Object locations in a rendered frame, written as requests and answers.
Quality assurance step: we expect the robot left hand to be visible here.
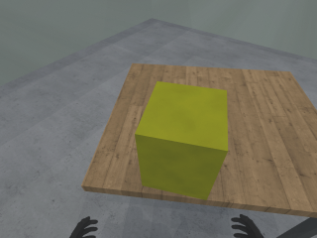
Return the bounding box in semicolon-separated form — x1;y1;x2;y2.
69;216;98;238

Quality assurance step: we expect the robot right hand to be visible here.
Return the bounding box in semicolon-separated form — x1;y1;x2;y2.
231;214;264;238

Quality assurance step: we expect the carton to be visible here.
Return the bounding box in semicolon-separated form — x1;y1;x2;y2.
135;81;228;200

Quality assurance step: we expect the table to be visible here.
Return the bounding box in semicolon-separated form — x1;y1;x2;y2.
81;63;317;238

